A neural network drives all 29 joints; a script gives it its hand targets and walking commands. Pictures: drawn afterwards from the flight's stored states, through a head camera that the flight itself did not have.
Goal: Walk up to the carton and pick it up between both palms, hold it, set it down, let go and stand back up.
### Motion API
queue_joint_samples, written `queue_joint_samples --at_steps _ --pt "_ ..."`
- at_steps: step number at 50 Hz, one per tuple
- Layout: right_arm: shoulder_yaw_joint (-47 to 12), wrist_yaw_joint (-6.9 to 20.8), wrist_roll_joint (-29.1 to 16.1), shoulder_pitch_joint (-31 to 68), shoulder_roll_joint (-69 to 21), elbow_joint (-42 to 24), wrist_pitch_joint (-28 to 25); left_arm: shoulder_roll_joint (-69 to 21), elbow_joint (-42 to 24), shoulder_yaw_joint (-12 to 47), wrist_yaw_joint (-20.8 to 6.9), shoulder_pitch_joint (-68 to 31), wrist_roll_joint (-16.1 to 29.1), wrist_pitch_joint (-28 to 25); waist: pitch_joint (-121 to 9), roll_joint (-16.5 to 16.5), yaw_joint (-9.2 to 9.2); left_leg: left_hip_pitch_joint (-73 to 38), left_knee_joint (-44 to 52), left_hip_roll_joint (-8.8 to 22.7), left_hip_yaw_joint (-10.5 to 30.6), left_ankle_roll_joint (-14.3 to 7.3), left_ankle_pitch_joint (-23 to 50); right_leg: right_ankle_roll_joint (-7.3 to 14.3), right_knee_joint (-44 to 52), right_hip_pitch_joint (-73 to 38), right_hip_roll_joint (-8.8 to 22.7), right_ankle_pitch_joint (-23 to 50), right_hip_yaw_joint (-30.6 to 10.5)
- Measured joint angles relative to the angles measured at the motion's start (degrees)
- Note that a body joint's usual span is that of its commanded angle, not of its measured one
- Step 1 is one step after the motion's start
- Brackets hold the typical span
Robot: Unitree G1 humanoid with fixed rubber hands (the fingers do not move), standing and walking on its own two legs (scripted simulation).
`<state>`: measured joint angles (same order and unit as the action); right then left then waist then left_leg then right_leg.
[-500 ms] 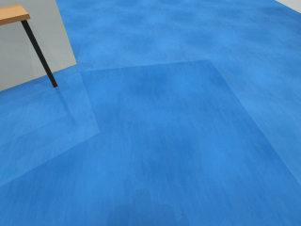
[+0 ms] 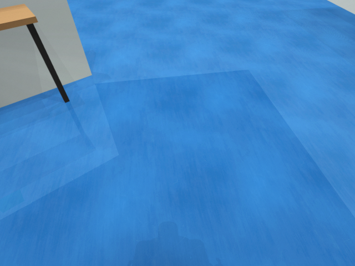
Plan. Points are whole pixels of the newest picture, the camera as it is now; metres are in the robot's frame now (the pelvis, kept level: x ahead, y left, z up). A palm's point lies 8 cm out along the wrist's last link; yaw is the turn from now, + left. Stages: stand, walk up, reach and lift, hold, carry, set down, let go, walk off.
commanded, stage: stand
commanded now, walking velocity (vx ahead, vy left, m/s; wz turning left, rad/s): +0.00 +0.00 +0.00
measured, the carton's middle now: out of the picture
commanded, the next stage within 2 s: walk up in 0.84 s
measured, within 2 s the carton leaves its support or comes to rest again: neither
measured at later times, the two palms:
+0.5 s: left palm out of the picture -0.01 +0.21 -0.15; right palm out of the picture -0.01 -0.21 -0.14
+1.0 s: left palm out of the picture -0.03 +0.20 -0.15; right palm out of the picture -0.03 -0.20 -0.14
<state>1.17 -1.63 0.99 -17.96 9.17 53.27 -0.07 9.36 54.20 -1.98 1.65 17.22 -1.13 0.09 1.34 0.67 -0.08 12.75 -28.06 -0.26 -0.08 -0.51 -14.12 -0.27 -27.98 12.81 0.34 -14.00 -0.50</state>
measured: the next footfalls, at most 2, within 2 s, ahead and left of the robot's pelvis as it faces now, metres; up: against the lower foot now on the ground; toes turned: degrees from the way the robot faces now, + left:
left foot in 1.46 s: +0.13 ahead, +0.33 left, +0.00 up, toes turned +31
right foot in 1.96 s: +0.51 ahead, +0.37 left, +0.00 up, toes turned +36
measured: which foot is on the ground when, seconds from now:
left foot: down 0.00-1.00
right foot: down 0.00-1.00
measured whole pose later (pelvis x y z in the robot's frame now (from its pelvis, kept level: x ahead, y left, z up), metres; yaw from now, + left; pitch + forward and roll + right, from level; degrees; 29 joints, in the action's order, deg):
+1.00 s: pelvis +0.00 +0.00 +0.00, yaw +0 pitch -2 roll +0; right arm 0.2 -2.1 0.7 -19.5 6.3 63.7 -0.3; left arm 6.3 64.6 -0.8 2.1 18.9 -0.8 -0.1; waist 1.6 0.5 0.0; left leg 11.5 -25.5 -0.2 -0.1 -0.5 -12.5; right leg -0.4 -25.1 11.4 0.3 -12.1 -0.6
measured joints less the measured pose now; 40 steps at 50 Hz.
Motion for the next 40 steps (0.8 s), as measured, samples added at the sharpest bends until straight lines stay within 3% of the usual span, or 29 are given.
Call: queue_joint_samples --at_steps 40 --pt "-0.8 -0.55 -0.25 -1.14 -2.7 9.57 -0.19 -2.68 9.94 1.05 0.49 1.54 0.26 -0.19 0.38 -0.17 0.03 -1.42 2.47 0.08 0.0 0.07 1.59 -0.06 2.64 -1.49 -0.07 1.7 -0.03"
